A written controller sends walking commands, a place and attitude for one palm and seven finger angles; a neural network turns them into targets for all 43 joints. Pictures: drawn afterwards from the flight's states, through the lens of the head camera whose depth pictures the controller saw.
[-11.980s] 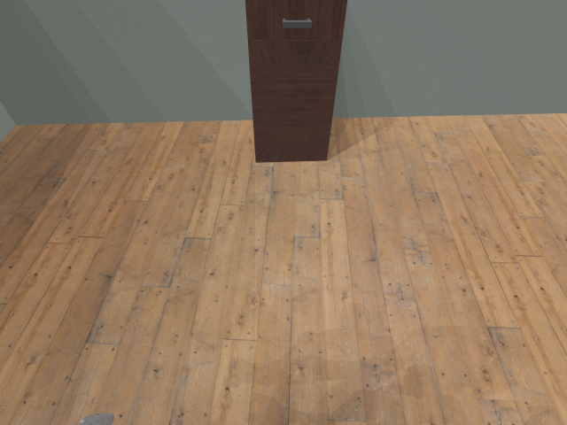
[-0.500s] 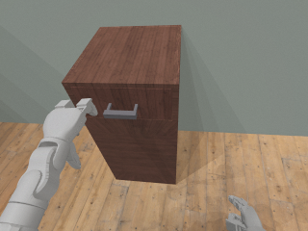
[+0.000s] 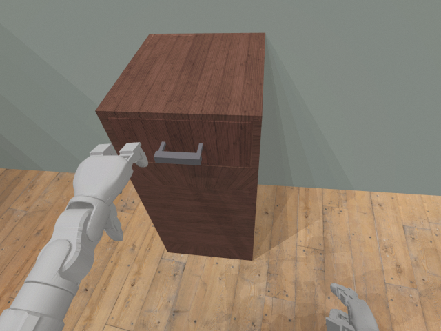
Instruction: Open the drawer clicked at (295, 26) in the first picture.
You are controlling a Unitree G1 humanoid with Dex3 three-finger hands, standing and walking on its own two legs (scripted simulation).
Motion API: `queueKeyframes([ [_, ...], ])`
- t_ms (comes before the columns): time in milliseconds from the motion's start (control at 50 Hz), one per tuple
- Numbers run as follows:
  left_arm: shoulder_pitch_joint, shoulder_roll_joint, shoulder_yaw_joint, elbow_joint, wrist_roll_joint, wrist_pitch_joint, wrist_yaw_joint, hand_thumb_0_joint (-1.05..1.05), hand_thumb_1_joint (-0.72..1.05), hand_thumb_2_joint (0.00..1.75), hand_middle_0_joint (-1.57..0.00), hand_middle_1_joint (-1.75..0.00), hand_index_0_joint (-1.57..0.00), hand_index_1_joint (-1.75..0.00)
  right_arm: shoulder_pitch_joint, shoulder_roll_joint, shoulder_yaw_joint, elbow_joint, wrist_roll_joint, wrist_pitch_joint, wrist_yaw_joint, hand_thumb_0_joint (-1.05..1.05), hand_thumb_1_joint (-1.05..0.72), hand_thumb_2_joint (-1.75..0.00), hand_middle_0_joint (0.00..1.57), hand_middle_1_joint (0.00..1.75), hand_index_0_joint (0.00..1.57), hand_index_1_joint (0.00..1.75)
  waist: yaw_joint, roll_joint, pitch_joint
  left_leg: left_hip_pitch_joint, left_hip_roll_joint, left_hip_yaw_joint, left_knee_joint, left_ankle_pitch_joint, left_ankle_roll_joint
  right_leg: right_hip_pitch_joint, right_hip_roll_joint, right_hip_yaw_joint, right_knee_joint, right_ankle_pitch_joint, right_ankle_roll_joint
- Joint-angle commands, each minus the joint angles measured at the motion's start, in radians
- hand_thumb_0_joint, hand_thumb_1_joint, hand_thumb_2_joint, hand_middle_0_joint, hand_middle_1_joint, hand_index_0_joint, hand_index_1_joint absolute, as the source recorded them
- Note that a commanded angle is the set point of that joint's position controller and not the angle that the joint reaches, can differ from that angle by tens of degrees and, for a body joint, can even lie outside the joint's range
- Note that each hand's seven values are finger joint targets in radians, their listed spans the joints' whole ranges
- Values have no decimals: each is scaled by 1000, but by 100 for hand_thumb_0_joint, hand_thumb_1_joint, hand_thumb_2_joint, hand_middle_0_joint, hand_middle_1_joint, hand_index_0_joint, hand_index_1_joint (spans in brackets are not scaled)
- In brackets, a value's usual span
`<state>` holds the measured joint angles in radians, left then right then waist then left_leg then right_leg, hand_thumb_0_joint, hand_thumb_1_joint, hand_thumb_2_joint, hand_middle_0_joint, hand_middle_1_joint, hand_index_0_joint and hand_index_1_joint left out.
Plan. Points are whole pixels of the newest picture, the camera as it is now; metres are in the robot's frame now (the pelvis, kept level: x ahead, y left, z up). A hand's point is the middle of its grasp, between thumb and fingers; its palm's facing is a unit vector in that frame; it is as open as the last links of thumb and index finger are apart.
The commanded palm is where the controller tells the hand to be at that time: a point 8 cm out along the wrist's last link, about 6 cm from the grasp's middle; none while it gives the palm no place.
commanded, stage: move the hooked fingers above the handle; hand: left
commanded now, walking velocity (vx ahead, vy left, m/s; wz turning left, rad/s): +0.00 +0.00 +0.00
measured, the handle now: (179, 152) +0.53 +0.19 -0.02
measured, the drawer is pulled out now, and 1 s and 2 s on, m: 0.00 0.00 0.00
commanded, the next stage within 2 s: none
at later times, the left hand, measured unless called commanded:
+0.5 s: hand (146, 174) +0.38 +0.21 +0.07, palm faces +0.00 -0.05 -1.00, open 13.8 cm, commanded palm +0.36 +0.21 +0.13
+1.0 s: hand (160, 162) +0.43 +0.19 +0.05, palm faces -0.02 -0.03 -1.00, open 13.8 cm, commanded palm +0.41 +0.20 +0.11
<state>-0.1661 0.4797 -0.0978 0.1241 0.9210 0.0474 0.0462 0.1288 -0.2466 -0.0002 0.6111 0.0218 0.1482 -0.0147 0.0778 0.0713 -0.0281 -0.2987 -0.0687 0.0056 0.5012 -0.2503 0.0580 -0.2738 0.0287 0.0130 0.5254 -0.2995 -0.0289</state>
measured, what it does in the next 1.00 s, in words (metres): stands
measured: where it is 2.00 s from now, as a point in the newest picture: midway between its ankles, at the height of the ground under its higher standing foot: outside the picture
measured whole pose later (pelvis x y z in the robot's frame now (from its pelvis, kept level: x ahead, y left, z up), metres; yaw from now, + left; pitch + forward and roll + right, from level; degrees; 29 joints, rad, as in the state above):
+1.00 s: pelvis +0.01 -0.02 -0.01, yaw -1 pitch +10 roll +1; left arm -0.54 0.43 -0.11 0.67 1.02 -0.01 0.17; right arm 0.24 -0.25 -0.05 0.65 0.03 0.16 -0.02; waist 0.00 0.05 -0.10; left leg -0.47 -0.04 0.02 0.61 -0.31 0.04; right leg -0.45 0.06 0.02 0.63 -0.35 -0.05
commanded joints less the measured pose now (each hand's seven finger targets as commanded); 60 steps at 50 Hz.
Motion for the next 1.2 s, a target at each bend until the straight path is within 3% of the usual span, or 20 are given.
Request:
queueKeyframes([
  [0, -422, 211, 119, -153, 23, -40, 51, 0, -50, 30, -30, -120, -30, -120, -79, -111, -35, -134, -1, -45, -18, 0, -90, -90, 20, 30, 20, 30, -28, -39, -253, 139, 39, -26, -36, 210, -25, 9, 0, 10, -60, 161, -20],
  [20, -426, 223, 134, -128, 29, -44, 59, 0, -50, 30, -30, -120, -30, -120, -75, -108, -35, -129, -1, -44, -19, 0, -90, -90, 20, 30, 20, 30, -23, -41, -258, 128, 38, -25, -31, 215, -26, 14, -1, 11, -53, 167, -21],
  [60, -452, 176, 95, -112, 27, -51, 67, 0, -50, 30, -30, -120, -30, -120, -71, -103, -38, -130, 1, -44, -18, 0, -90, -90, 20, 30, 20, 30, -27, -28, -265, 135, 39, -22, -23, 232, -26, -1, -1, 8, -45, 185, -22],
  [100, -473, 212, 127, -71, 37, -44, 82, 0, -50, 30, -30, -120, -30, -120, -56, -112, -40, -120, 0, -40, -16, 0, -90, -90, 20, 30, 20, 30, -25, -30, -277, 125, 41, -25, -20, 250, -33, 1, 4, 4, -35, 193, -25],
  [160, -503, 174, 91, -22, 38, -28, 90, 0, -50, 30, -30, -120, -30, -120, -47, -111, -41, -121, 4, -36, -15, 0, -90, -90, 20, 30, 20, 30, -31, -43, -278, 110, 43, -18, -15, 243, -30, -10, 2, 2, -28, 198, -23],
  [240, -483, 188, 107, 20, 41, -13, 90, 0, -50, 30, -30, -120, -30, -120, -31, -118, -47, -126, 6, -30, -13, 0, -90, -90, 20, 30, 20, 30, -25, -74, -305, 92, 42, -15, -2, 275, -25, 15, 1, 9, -15, 241, -23],
  [360, -539, 150, 66, 20, 43, -29, 92, 0, -50, 30, -30, -120, -30, -120, -4, -121, -58, -124, 7, -29, -14, 0, -90, -90, 20, 30, 20, 30, -43, -63, -320, 95, 43, -13, 20, 299, -20, -11, 0, 13, -1, 268, -21],
  [400, -559, 202, 113, 54, 51, -35, 106, 0, -50, 30, -30, -120, -30, -120, 7, -128, -62, -115, 5, -29, -18, 0, -90, -90, 20, 30, 20, 30, -40, -70, -318, 77, 42, -13, 22, 289, -20, -7, 4, 14, 2, 257, -23],
  [460, -588, 185, 100, 60, 53, -45, 124, 0, -50, 30, -30, -120, -30, -120, 22, -124, -67, -108, 7, -34, -20, 0, -90, -90, 20, 30, 20, 30, -43, -61, -355, 84, 38, -4, 36, 309, -15, 1, 1, 24, 9, 300, -21],
  [500, -589, 221, 138, 99, 59, -43, 137, 0, -50, 30, -30, -120, -30, -120, 29, -129, -70, -100, 5, -29, -20, 0, -90, -90, 20, 30, 20, 30, -38, -62, -364, 67, 37, -5, 38, 310, -19, 8, 4, 22, 16, 295, -23],
  [540, -599, 162, 88, 128, 56, -36, 140, 0, -50, 30, -30, -120, -30, -120, 37, -124, -73, -98, 11, -31, -18, 0, -90, -90, 20, 30, 20, 30, -54, -70, -340, 69, 40, 1, 46, 314, -14, -20, 4, 17, 15, 307, -20],
  [700, -733, 165, 61, 236, 70, -38, 134, 0, -50, 30, -30, -120, -30, -120, 72, -134, -75, -85, 9, -22, -25, 0, -90, -90, 20, 30, 20, 30, -81, -85, -368, 41, 32, 6, 66, 300, -10, -22, 0, 23, 24, 331, -18],
  [740, -718, 203, 103, 258, 76, -53, 137, 0, -50, 30, -30, -120, -30, -120, 84, -133, -79, -84, 7, -20, -27, 0, -90, -90, 20, 30, 20, 30, -69, -82, -393, 40, 30, 10, 77, 325, -7, -7, 2, 29, 35, 370, -18],
  [800, -727, 158, 76, 256, 73, -71, 145, 0, -50, 30, -30, -120, -30, -120, 86, -126, -84, -87, 4, -20, -19, 0, -90, -90, 20, 30, 20, 30, -73, -76, -405, 34, 28, 12, 88, 361, -9, -6, 0, 29, 43, 411, -18],
  [820, -694, 186, 109, 288, 79, -70, 151, 0, -50, 30, -30, -120, -30, -120, 93, -128, -85, -83, 6, -18, -18, 0, -90, -90, 20, 30, 20, 30, -65, -86, -402, 26, 30, 12, 91, 364, -8, -9, 5, 29, 49, 415, -18],
  [900, -766, 199, 110, 363, 91, -59, 172, 0, -50, 30, -30, -120, -30, -120, 106, -133, -83, -73, 7, -12, -20, 0, -90, -90, 20, 30, 20, 30, -88, -121, -371, -27, 26, 18, 94, 307, -6, -22, 2, 32, 43, 387, -13],
  [920, -801, 185, 87, 368, 98, -59, 175, 0, -50, 30, -30, -120, -30, -120, 108, -133, -82, -71, 8, -13, -19, 0, -90, -90, 20, 30, 20, 30, -95, -101, -364, -24, 26, 19, 95, 297, -5, -41, 3, 32, 44, 381, -13],
  [960, -840, 208, 100, 379, 105, -62, 184, 0, -50, 30, -30, -120, -30, -120, 120, -134, -86, -65, 6, -14, -22, 0, -90, -90, 20, 30, 20, 30, -99, -81, -397, -13, 26, 20, 102, 296, -4, -43, 2, 32, 48, 378, -13],
  [1020, -882, 152, 55, 400, 98, -71, 189, 0, -50, 30, -30, -120, -30, -120, 141, -129, -94, -59, 5, -18, -21, 0, -90, -90, 20, 30, 20, 30, -117, -68, -428, 6, 27, 17, 114, 308, -2, -60, 4, 30, 51, 377, -12],
  [1180, -980, 177, 63, 558, 112, -70, 210, 0, -50, 30, -30, -120, -30, -120, 199, -141, -95, -32, 2, -18, -20, 0, -90, -90, 20, 30, 20, 30, -151, -85, -413, -56, 27, 16, 135, 263, -1, -114, 7, 27, 58, 344, -9],
])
